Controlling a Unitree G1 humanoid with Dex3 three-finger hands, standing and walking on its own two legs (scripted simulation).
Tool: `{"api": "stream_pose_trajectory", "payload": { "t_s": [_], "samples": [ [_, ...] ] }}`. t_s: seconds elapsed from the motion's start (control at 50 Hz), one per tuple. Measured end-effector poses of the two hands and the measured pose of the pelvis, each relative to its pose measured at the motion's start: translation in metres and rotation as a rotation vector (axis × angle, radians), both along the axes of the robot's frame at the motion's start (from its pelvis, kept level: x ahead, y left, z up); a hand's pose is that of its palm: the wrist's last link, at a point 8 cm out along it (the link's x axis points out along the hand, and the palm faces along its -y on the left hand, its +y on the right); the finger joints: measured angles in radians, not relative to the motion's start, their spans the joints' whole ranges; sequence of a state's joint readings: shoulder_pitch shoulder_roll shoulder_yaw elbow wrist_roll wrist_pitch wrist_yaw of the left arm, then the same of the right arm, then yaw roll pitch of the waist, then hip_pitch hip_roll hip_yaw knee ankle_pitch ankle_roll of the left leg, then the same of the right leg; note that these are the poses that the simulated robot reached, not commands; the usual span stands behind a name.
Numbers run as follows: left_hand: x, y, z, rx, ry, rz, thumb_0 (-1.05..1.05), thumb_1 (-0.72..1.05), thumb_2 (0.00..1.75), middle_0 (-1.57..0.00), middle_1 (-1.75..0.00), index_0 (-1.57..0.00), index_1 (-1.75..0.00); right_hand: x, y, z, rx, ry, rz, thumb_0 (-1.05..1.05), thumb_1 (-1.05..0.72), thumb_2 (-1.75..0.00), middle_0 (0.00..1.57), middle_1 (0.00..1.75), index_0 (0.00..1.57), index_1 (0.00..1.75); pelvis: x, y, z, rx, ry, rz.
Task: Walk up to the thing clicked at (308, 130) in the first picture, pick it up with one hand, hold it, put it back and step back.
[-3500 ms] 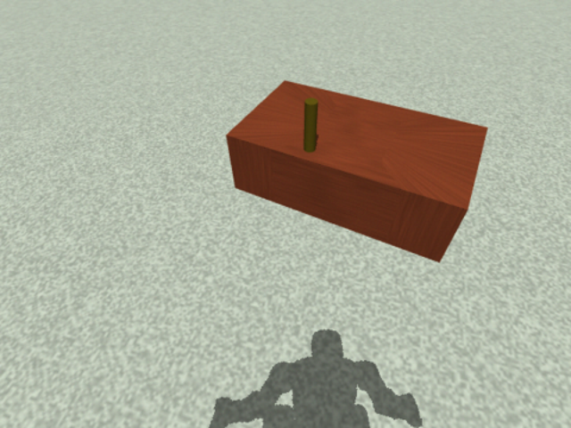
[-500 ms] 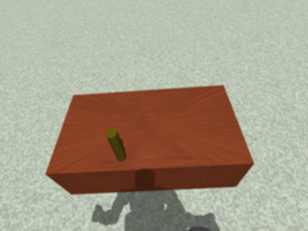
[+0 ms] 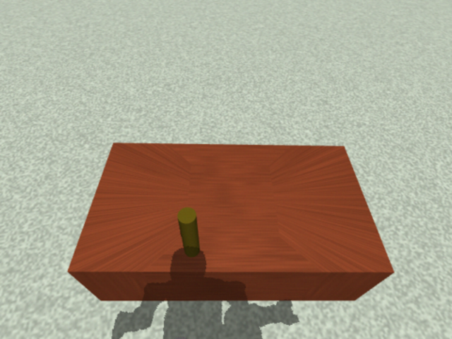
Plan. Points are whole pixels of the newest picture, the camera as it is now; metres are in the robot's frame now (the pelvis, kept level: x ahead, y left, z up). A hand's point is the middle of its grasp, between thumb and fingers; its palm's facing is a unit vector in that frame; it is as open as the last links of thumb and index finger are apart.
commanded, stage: walk up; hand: left
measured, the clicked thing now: (189, 234) +0.47 +0.12 -0.30
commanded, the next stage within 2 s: stand in 1.10 s
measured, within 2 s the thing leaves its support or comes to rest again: neither
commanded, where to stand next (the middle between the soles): +0.09 -0.04 m, yaw +1 degrees
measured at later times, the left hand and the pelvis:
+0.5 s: hand out of the picture +0.11 +0.24 -0.13, palm faces -0.04 -0.94 -0.34, open 7.4 cm; pelvis +0.01 -0.02 +0.01, yaw +0 degrees
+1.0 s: hand out of the picture +0.11 +0.24 -0.13, palm faces -0.01 -0.95 -0.32, open 7.4 cm; pelvis +0.02 -0.02 +0.02, yaw +1 degrees
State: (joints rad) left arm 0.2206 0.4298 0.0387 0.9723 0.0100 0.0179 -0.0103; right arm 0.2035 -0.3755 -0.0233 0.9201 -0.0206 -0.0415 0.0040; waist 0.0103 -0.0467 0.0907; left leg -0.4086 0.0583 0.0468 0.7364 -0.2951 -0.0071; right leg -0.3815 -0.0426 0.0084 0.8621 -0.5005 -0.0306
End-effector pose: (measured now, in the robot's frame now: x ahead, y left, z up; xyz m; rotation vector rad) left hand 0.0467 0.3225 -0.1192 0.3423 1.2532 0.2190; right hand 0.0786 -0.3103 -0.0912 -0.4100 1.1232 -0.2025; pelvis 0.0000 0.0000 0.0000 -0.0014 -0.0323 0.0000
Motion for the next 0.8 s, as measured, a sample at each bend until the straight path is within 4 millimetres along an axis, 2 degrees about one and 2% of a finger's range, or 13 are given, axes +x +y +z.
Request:
{"api": "stream_pose_trajectory", "payload": {
  "t_s": [0.18,0.34,0.52,0.68,0.8],
  "samples": [
    [0.015,-0.015,0.004,-0.017,0.006,-0.008,0.00,0.91,0.89,-0.20,-0.30,-0.20,-0.30,0.018,-0.013,-0.002,-0.016,-0.001,-0.031,0.00,-0.90,-0.90,0.20,0.30,0.20,0.30,0.007,-0.006,0.003,-0.003,0.004,0.002],
    [0.039,-0.024,0.014,-0.016,-0.058,-0.026,0.00,0.91,0.89,-0.20,-0.30,-0.20,-0.30,0.022,-0.021,-0.002,-0.007,-0.014,-0.035,0.01,-0.90,-0.90,0.20,0.30,0.20,0.30,0.008,-0.013,0.006,-0.002,-0.005,-0.003],
    [0.055,-0.035,0.023,-0.034,-0.086,-0.044,0.00,0.91,0.89,-0.20,-0.30,-0.20,-0.30,0.008,-0.025,0.000,0.005,0.022,-0.050,0.00,-0.90,-0.90,0.20,0.30,0.20,0.30,0.008,-0.017,0.014,0.005,-0.004,-0.002],
    [0.057,-0.039,0.025,-0.045,-0.065,-0.034,0.00,0.91,0.89,-0.20,-0.30,-0.20,-0.30,-0.007,-0.026,0.000,0.010,0.084,-0.068,0.01,-0.90,-0.90,0.20,0.30,0.20,0.30,0.012,-0.019,0.019,0.006,-0.001,0.003],
    [0.058,-0.041,0.025,-0.053,-0.049,-0.021,0.00,0.91,0.89,-0.20,-0.30,-0.20,-0.30,-0.008,-0.023,0.001,0.011,0.104,-0.071,0.01,-0.90,-0.90,0.20,0.30,0.20,0.30,0.017,-0.018,0.022,0.003,0.001,0.004]
  ]
}}
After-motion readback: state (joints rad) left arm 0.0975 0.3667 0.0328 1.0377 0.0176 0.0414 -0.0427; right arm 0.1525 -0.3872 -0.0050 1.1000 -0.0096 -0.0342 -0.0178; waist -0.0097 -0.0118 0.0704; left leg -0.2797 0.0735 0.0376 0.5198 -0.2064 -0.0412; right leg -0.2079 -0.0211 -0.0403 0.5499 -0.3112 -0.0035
